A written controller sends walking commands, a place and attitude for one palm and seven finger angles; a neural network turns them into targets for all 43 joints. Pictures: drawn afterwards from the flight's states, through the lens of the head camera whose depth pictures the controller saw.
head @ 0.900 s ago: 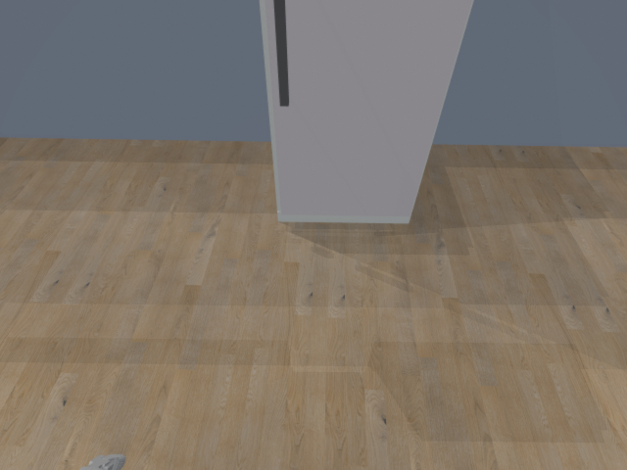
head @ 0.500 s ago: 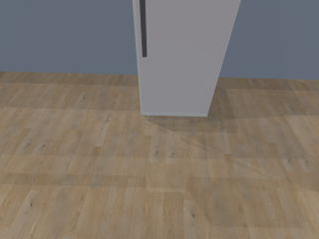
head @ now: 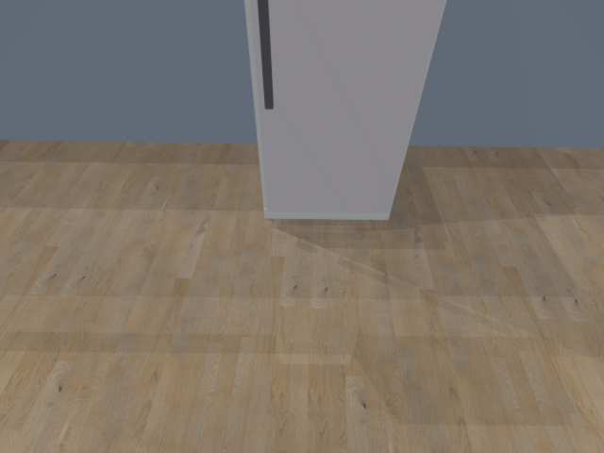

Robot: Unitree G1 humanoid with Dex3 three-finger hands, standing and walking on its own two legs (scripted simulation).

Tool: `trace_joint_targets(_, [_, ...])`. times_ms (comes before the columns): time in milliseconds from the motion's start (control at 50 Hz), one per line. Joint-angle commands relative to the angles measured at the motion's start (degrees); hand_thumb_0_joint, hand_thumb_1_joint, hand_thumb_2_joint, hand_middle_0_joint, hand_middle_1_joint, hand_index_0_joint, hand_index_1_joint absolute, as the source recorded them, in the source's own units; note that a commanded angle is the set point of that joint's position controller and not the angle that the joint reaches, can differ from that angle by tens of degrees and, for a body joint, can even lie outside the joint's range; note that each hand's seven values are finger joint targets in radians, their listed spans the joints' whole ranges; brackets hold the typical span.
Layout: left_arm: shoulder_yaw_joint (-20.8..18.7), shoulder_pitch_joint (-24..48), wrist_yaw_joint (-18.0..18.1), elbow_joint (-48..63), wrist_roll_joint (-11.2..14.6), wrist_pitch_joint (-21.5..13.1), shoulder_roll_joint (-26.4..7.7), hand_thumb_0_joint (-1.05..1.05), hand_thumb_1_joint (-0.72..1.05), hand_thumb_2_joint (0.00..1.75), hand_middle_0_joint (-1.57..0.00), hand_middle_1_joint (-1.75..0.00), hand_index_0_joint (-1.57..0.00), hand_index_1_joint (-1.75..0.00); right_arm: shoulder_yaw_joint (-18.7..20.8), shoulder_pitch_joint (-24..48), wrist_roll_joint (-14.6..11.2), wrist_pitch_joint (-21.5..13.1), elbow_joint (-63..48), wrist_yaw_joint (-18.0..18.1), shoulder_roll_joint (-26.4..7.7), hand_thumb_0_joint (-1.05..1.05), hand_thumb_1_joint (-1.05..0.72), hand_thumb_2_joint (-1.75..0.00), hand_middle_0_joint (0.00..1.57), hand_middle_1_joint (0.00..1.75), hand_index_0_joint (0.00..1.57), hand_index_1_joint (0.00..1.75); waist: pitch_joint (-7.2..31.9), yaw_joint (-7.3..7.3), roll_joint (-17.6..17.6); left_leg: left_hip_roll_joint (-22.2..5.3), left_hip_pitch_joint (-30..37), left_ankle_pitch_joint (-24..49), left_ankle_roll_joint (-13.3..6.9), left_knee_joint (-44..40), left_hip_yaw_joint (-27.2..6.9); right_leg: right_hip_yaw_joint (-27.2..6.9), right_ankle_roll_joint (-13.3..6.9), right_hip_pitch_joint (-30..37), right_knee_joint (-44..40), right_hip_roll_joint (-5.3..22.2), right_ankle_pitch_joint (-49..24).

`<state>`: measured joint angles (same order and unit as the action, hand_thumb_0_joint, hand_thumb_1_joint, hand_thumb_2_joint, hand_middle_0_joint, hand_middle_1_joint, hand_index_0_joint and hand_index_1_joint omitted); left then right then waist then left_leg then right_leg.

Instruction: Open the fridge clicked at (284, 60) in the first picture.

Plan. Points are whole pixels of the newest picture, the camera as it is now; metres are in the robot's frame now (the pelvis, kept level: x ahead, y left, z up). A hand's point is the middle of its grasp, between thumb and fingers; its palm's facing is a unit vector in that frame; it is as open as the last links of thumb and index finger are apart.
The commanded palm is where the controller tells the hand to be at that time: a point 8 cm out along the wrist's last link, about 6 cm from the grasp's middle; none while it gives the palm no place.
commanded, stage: look at it before walking up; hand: left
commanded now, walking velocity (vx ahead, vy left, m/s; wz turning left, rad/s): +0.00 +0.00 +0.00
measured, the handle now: (265, 32) +1.17 +0.18 +0.08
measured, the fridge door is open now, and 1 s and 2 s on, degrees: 0 0 0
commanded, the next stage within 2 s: walk to a spot facing it in 0.54 s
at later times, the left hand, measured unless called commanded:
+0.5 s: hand out of the picture +0.07 +0.25 -0.16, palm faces -0.03 -0.94 -0.33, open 7.4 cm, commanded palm none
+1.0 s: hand out of the picture +0.03 +0.20 -0.20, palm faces -0.02 -0.99 -0.15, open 7.4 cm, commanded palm none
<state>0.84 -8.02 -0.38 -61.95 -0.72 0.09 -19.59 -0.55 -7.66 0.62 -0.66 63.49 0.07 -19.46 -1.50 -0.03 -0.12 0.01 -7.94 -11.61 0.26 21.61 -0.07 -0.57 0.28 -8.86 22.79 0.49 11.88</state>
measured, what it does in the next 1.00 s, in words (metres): shifts its weight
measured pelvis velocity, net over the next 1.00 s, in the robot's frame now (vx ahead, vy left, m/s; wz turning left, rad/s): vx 0.07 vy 0.02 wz -0.06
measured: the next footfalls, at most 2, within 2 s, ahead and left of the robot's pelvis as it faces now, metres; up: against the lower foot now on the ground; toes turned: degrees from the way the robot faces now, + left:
right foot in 1.32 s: +0.33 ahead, -0.15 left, +0.00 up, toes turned -13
left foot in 1.68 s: +0.45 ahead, +0.09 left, +0.00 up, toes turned +7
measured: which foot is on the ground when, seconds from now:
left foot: down 0.00-1.00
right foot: down 0.00-0.96, up 0.98-1.00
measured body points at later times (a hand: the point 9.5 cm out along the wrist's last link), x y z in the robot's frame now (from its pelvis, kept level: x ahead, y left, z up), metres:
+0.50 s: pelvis +0.00 +0.00 +0.00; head +0.01 +0.00 +0.45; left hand +0.07 +0.29 -0.13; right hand +0.08 -0.30 -0.13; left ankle +0.00 +0.12 -0.74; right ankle +0.01 -0.12 -0.74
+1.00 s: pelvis +0.07 +0.02 -0.02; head +0.06 +0.04 +0.43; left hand +0.03 +0.25 -0.18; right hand +0.04 -0.22 -0.16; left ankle +0.00 +0.12 -0.74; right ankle +0.00 -0.11 -0.73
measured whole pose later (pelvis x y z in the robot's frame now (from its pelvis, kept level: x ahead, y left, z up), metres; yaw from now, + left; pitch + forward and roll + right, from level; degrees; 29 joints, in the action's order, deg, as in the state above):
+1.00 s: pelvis +0.07 +0.02 -0.02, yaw -3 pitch -1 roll +0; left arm -0.8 -22.4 -1.0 -64.2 -1.2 0.9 -11.3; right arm 0.0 -19.3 1.4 -2.9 63.7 0.4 -11.0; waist 0.9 -0.5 1.8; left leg -0.5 -7.8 -24.4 -1.5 32.6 3.7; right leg -2.0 -0.9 -13.4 41.6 0.1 24.2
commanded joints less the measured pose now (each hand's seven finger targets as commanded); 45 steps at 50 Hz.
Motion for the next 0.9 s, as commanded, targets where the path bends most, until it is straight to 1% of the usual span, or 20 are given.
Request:
trace_joint_targets(0, [-2.65,2.35,0.94,3.97,0.06,-1.49,-11.78,0.0,0.9,0.9,-0.2,-0.3,-0.2,-0.3,2.45,3.05,-0.12,-1.38,-3.74,0.54,-11.83,0.0,-0.9,-0.9,0.2,0.3,0.2,0.3,2.77,-0.07,0.87,-6.34,-0.58,3.96,-1.93,-3.78,-5.73,-6.26,-2.14,-0.66,-4.56,6.24,-2.28])
trace_joint_targets(160, [-2.64,2.21,0.88,3.86,0.0,-1.43,-11.5,0.0,0.9,0.9,-0.2,-0.3,-0.2,-0.3,2.53,3.18,-0.13,-1.37,-3.54,0.51,-11.65,0.0,-0.9,-0.9,0.2,0.3,0.2,0.3,1.81,-0.16,0.4,-6.39,-0.89,2.93,-1.93,-4.14,-5.84,-6.08,-1.93,-1.52,-4.99,6.14,-1.12])
trace_joint_targets(280, [-2.68,1.98,0.94,3.85,0.02,-1.68,-11.68,0.0,0.9,0.9,-0.2,-0.3,-0.2,-0.3,2.51,2.9,-0.27,-1.45,-3.63,0.53,-11.71,0.0,-0.9,-0.9,0.2,0.3,0.2,0.3,3.73,-0.04,0.83,-6.59,0.11,6.07,-1.89,-3.45,-5.8,-5.95,-2.12,-0.01,-4.48,6.3,-4.91])
trace_joint_targets(360, [-2.58,2.13,0.97,3.59,0.07,-1.64,-11.65,0.0,0.9,0.9,-0.2,-0.3,-0.2,-0.3,2.4,3.28,-0.24,-1.43,-3.33,0.58,-11.72,0.0,-0.9,-0.9,0.2,0.3,0.2,0.3,3.16,-0.01,0.28,-6.7,0.28,6.71,-1.79,-3.8,-5.7,-5.82,-2.03,0.01,-4.35,6.25,-6.11])
trace_joint_targets(420, [-2.65,1.74,0.98,3.5,0.08,-1.74,-11.66,0.0,0.9,0.9,-0.2,-0.3,-0.2,-0.3,2.42,3.29,-0.26,-1.52,-3.39,0.64,-11.71,0.0,-0.9,-0.9,0.2,0.3,0.2,0.3,4.4,-0.13,0.49,-6.8,1.16,8.36,-1.81,-3.35,-5.42,-5.59,-2.06,0.92,-4.1,6.53,-8.34])
trace_joint_targets(440, [-2.62,1.72,1.0,3.42,0.09,-1.77,-11.61,0.0,0.9,0.9,-0.2,-0.3,-0.2,-0.3,2.46,3.5,-0.25,-1.51,-3.33,0.66,-11.68,0.0,-0.9,-0.9,0.2,0.3,0.2,0.3,4.14,-0.12,0.69,-6.78,1.35,8.57,-1.78,-3.34,-5.4,-5.63,-2.05,0.71,-4.14,6.54,-8.73])
trace_joint_targets(540, [-2.58,1.87,1.03,3.44,0.05,-1.72,-11.74,0.0,0.9,0.9,-0.2,-0.3,-0.2,-0.3,2.43,3.75,-0.29,-1.46,-3.27,0.66,-11.74,0.0,-0.9,-0.9,0.2,0.3,0.2,0.3,3.31,-0.18,0.23,-6.85,1.09,8.43,-1.75,-3.85,-5.43,-5.58,-1.98,0.84,-4.44,6.46,-8.62])
trace_joint_targets(560, [-2.61,1.87,1.03,3.41,0.07,-1.71,-11.74,0.0,0.9,0.9,-0.2,-0.3,-0.2,-0.3,2.41,3.63,-0.27,-1.47,-3.32,0.67,-11.78,0.0,-0.9,-0.9,0.2,0.3,0.2,0.3,3.74,-0.09,0.28,-6.84,1.23,8.55,-1.75,-3.89,-5.57,-5.67,-2.02,1.16,-4.49,6.46,-8.67])
trace_joint_targets(620, [-2.57,1.84,0.99,3.36,0.06,-1.64,-11.77,0.0,0.9,0.9,-0.2,-0.3,-0.2,-0.3,2.4,3.95,-0.27,-1.4,-3.39,0.64,-11.82,0.0,-0.9,-0.9,0.2,0.3,0.2,0.3,3.02,-0.2,-0.11,-6.78,1.16,7.14,-1.75,-4.2,-5.51,-5.65,-1.94,0.46,-4.95,6.43,-7.0])
trace_joint_targets(640, [-1.68,-0.14,1.13,2.22,0.14,-1.09,-7.11,0.0,0.9,0.9,-0.2,-0.3,-0.2,-0.3,1.34,2.25,0.02,-0.89,-2.36,0.46,-7.12,0.0,-0.9,-0.9,0.2,0.3,0.2,0.3,3.2,-0.15,0.24,-6.65,1.07,3.9,-1.13,-4.02,-4.65,-5.46,-1.3,0.34,-5.33,6.26,-2.94])
trace_joint_targets(660, [-1.04,-2.42,1.16,1.49,-0.03,-0.39,-4.48,0.0,0.9,0.9,-0.2,-0.3,-0.2,-0.3,0.6,-0.14,0.28,-0.23,-1.68,0.25,-4.24,0.0,-0.9,-0.9,0.2,0.3,0.2,0.3,2.6,-0.22,1.28,-5.93,0.34,-2.2,-0.67,-3.26,-3.89,-5.72,-0.98,-0.47,-5.19,5.79,4.84])
trace_joint_targets(680, [-1.19,-3.94,0.98,1.2,-0.35,0.0,-4.48,0.0,0.9,0.9,-0.2,-0.3,-0.2,-0.3,0.72,-1.67,0.48,0.17,-1.44,0.12,-4.0,0.0,-0.9,-0.9,0.2,0.3,0.2,0.3,1.42,-0.34,2.07,-5.27,-1.49,-9.84,-0.79,-2.53,-3.45,-6.75,-1.29,-1.81,-5.61,5.46,12.78])
trace_joint_targets(700, [-1.51,-4.6,0.65,1.41,-0.47,0.34,-4.95,0.0,0.9,0.9,-0.2,-0.3,-0.2,-0.3,0.99,-2.05,0.72,0.41,-1.58,0.02,-4.24,0.0,-0.9,-0.9,0.2,0.3,0.2,0.3,-1.5,-0.39,2.21,-4.73,-4.28,-16.73,-0.98,-2.65,-3.41,-7.69,-1.77,-4.05,-6.14,5.3,19.15])
trace_joint_targets(720, [-1.86,-5.4,0.35,1.76,-0.63,0.49,-5.12,0.0,0.9,0.9,-0.2,-0.3,-0.2,-0.3,1.22,-2.38,0.89,0.52,-2.05,-0.05,-4.31,0.0,-0.9,-0.9,0.2,0.3,0.2,0.3,-3.85,-0.57,2.51,-4.33,-6.69,-20.26,-1.2,-1.96,-3.51,-8.93,-2.39,-5.8,-6.4,5.08,22.82])
trace_joint_targets(760, [-2.54,-7.09,-0.03,2.52,-0.66,0.34,-4.95,0.0,0.9,0.9,-0.2,-0.3,-0.2,-0.3,1.46,-3.55,0.91,0.14,-2.73,-0.04,-3.78,0.0,-0.9,-0.9,0.2,0.3,0.2,0.3,-6.03,-0.75,3.37,-3.91,-9.6,-20.32,-1.71,0.86,-2.91,-10.53,-3.81,-6.26,-5.57,5.31,23.94])
trace_joint_targets(800, [-3.09,-10.08,-0.11,2.5,-0.52,-0.29,-4.62,0.0,0.9,0.9,-0.2,-0.3,-0.2,-0.3,1.55,-4.79,0.73,-0.65,-3.51,0.05,-2.63,0.0,-0.9,-0.9,0.2,0.3,0.2,0.3,-4.07,-1.08,5.3,-2.97,-11.25,-16.03,-1.85,5.99,-1.14,-12.75,-5.66,-2.62,-5.29,6.9,21.46])
trace_joint_targets(820, [-3.4,-11.44,-0.04,2.27,-0.38,-0.65,-4.72,0.0,0.9,0.9,-0.2,-0.3,-0.2,-0.3,1.58,-5.31,0.62,-1.09,-3.71,0.06,-1.82,0.0,-0.9,-0.9,0.2,0.3,0.2,0.3,-3.17,-1.18,6.08,-2.51,-11.82,-13.78,-1.65,8.65,0.22,-14.15,-6.68,-1.11,-5.45,8.33,19.97])
trace_joint_targets(840, [-3.67,-12.29,0.1,2.3,-0.32,-0.91,-4.88,0.0,0.9,0.9,-0.2,-0.3,-0.2,-0.3,1.73,-6.01,0.55,-1.3,-3.87,0.07,-1.3,0.0,-0.9,-0.9,0.2,0.3,0.2,0.3,-2.84,-0.88,6.76,-2.39,-11.5,-13.8,-1.41,10.84,1.46,-15.77,-7.71,-1.55,-6.0,9.88,20.57])
trace_joint_targets(860, [-4.07,-12.3,0.25,2.43,-0.36,-1.15,-4.84,0.0,0.9,0.9,-0.2,-0.3,-0.2,-0.3,1.92,-6.88,0.5,-1.53,-3.87,0.08,-0.68,0.0,-0.9,-0.9,0.2,0.3,0.2,0.3,-3.42,-0.5,8.06,-2.47,-11.17,-13.53,-1.24,11.91,2.75,-16.47,-8.43,-2.56,-6.2,10.67,19.82])
trace_joint_targets(880, [-4.19,-11.8,0.34,2.67,-0.4,-1.26,-4.44,0.0,0.9,0.9,-0.2,-0.3,-0.2,-0.3,2.07,-8.16,0.37,-1.81,-3.89,0.15,-0.39,0.0,-0.9,-0.9,0.2,0.3,0.2,0.3,-4.44,0.42,6.7,-2.83,-9.26,-13.47,-1.32,10.87,3.15,-15.96,-8.77,-4.87,-4.86,10.47,17.99])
